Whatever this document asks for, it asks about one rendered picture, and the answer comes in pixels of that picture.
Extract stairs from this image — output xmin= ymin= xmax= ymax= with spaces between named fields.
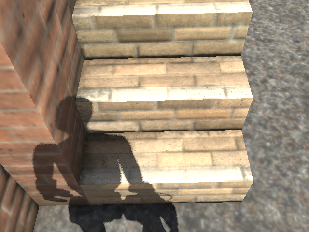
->
xmin=71 ymin=0 xmax=254 ymax=205

